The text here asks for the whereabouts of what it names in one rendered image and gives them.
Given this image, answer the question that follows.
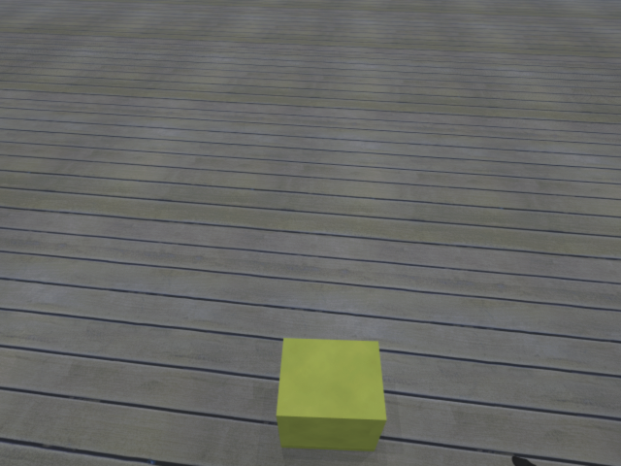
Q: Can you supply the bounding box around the carton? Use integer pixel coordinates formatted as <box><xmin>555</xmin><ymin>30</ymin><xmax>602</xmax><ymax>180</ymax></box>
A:
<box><xmin>277</xmin><ymin>338</ymin><xmax>387</xmax><ymax>451</ymax></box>

